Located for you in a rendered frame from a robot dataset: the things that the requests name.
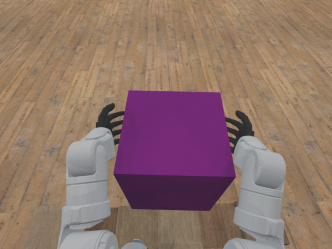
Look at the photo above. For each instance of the left robot shin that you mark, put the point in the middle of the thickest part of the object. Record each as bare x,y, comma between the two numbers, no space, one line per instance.
138,240

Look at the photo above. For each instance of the right robot hand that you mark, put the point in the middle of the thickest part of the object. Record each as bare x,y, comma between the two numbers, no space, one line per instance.
245,129

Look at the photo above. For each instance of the left robot hand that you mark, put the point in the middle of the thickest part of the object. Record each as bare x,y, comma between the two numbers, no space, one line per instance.
104,120

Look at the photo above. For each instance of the left robot upper arm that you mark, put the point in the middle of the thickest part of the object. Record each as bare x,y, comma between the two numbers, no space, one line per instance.
98,239

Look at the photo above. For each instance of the right robot forearm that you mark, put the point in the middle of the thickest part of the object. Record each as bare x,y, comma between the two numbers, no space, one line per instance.
262,185

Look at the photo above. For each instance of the right robot upper arm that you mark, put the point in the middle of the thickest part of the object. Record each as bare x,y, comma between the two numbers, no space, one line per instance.
238,243

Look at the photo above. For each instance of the left robot forearm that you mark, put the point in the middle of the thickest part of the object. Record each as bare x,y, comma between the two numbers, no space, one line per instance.
86,168

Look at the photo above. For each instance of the carton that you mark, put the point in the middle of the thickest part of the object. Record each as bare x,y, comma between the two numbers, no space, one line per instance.
174,151

